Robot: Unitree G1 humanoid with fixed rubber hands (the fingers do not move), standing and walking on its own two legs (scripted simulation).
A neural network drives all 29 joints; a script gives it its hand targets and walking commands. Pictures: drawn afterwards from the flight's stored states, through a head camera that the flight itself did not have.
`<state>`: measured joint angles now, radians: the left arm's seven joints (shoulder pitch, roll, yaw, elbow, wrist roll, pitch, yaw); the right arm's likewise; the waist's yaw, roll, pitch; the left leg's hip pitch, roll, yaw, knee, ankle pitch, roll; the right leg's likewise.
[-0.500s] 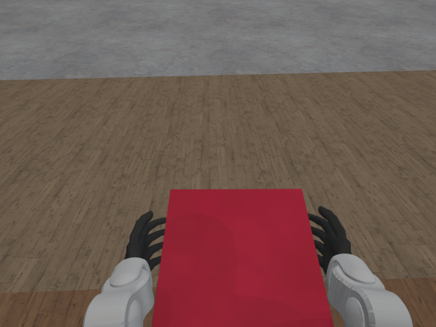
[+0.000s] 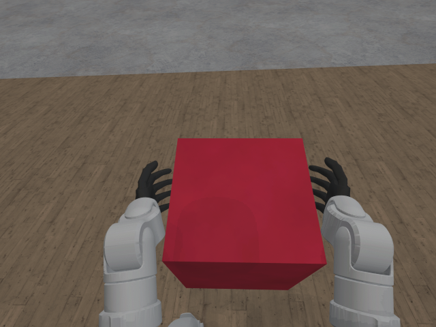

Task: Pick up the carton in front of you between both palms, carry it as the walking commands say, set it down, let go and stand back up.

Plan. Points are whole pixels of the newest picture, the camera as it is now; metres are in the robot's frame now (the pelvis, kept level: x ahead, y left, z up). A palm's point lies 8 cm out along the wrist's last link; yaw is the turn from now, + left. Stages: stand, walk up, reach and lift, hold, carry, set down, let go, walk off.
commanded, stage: carry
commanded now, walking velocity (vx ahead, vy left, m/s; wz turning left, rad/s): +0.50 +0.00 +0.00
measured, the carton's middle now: (237, 221) +0.31 +0.00 +0.03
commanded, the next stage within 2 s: none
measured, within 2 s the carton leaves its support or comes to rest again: neither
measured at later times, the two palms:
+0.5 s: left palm (174, 95) +0.70 +0.18 +0.06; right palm (285, 93) +0.68 -0.13 +0.06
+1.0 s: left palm (185, 57) +1.02 +0.19 +0.02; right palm (266, 54) +1.04 -0.12 +0.01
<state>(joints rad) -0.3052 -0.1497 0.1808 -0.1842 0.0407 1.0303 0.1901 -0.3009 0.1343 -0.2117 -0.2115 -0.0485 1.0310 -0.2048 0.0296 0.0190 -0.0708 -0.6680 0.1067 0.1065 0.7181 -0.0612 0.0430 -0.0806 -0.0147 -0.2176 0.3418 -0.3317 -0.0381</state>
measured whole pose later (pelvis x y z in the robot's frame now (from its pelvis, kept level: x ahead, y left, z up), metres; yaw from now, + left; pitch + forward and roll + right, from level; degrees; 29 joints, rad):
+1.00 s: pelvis +0.70 +0.03 -0.08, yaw +0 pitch +5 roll +0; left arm -0.41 -0.17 0.22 -0.10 0.02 0.92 0.19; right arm -0.38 0.15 -0.28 -0.14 -0.06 0.91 -0.20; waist 0.08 0.02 -0.01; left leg -0.60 0.01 0.07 0.53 0.10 0.07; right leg -0.14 0.07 -0.10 0.55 -0.36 -0.11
